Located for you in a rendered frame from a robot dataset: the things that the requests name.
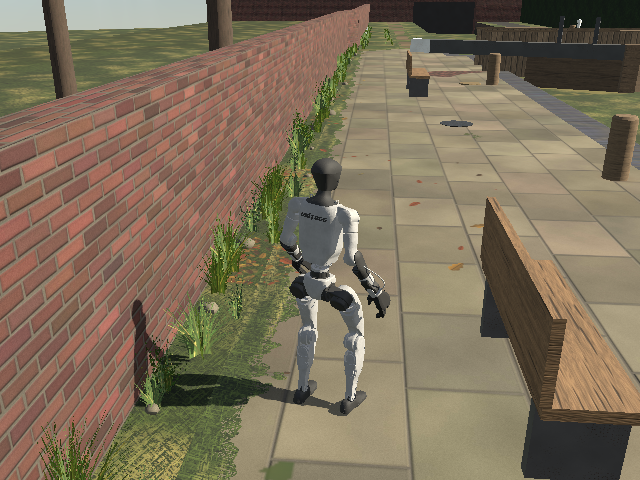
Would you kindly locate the right robot hand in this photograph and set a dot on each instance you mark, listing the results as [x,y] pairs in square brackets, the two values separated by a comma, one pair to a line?
[382,302]

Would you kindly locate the left robot upper arm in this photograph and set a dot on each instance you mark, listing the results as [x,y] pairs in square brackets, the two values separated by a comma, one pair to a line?
[287,236]

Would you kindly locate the right robot forearm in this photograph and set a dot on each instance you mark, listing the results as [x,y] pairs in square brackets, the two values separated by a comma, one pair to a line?
[367,280]

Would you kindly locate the left robot forearm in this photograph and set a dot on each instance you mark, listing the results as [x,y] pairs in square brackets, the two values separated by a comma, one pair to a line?
[294,251]

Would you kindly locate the right robot shin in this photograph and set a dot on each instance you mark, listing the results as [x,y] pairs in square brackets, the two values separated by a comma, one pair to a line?
[353,362]

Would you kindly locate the left robot hand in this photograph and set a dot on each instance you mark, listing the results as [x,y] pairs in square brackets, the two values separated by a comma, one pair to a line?
[297,265]

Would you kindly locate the right robot upper arm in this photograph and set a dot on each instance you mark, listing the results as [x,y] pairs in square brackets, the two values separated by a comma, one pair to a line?
[349,218]

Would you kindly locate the right robot foot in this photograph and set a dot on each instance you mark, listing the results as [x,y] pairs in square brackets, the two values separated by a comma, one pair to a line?
[347,406]

